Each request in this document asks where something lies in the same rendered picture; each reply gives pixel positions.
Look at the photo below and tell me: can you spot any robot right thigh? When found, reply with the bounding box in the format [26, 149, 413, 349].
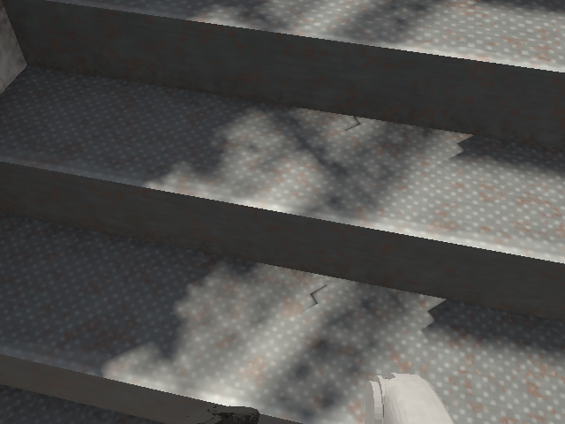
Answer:
[365, 373, 455, 424]

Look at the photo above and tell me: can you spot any left robot hand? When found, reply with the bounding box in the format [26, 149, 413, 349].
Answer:
[179, 404, 260, 424]

